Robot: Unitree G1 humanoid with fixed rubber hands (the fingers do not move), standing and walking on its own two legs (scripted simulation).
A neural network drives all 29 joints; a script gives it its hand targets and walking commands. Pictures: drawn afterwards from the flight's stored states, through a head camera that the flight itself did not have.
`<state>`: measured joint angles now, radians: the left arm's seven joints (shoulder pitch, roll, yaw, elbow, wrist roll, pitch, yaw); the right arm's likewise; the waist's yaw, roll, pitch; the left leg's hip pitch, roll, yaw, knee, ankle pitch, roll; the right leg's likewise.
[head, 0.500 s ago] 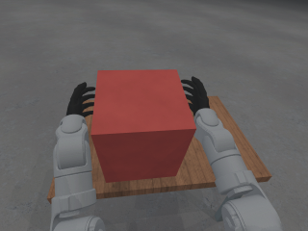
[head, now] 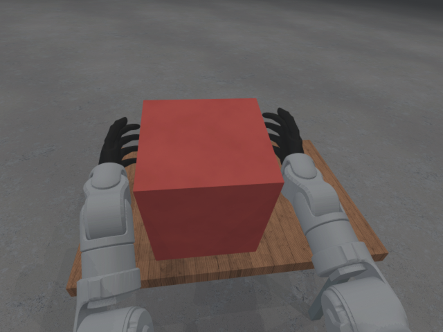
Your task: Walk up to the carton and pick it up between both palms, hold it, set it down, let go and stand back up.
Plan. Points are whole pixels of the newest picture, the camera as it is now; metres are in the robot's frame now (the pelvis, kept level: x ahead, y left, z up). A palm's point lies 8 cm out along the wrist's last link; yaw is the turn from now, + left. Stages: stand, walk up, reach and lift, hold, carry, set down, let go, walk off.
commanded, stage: hold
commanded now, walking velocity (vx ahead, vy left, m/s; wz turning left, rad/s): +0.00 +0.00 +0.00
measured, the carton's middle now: (204, 182) +0.38 +0.01 +0.11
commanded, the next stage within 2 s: none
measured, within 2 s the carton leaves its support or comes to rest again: neither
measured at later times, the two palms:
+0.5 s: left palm (113, 164) +0.35 +0.16 +0.19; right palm (289, 149) +0.36 -0.14 +0.20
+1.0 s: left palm (111, 164) +0.35 +0.16 +0.19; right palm (290, 153) +0.35 -0.14 +0.20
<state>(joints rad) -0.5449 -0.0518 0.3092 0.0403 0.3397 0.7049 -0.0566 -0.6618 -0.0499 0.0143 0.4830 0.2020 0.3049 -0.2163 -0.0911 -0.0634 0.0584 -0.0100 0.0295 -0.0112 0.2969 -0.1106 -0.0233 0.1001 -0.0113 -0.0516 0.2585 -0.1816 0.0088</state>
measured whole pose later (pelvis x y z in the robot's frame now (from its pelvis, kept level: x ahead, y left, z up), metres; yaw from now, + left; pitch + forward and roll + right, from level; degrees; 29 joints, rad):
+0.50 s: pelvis +0.00 +0.00 +0.00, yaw +0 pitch -9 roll +0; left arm -0.57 -0.05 0.32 0.10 0.33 0.68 -0.03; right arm -0.70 -0.05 0.00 0.55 0.19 0.29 -0.19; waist -0.08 -0.07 0.03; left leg -0.03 0.03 0.00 0.29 -0.10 -0.02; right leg 0.07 -0.01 -0.04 0.26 -0.18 0.01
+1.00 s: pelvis -0.01 +0.00 +0.00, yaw +0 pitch -10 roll -1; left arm -0.56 -0.04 0.30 0.06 0.32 0.69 -0.03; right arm -0.67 -0.05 -0.01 0.50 0.19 0.29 -0.20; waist -0.09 -0.06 0.04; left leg -0.04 0.02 -0.01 0.30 -0.10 -0.02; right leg 0.07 -0.01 -0.05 0.27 -0.17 0.01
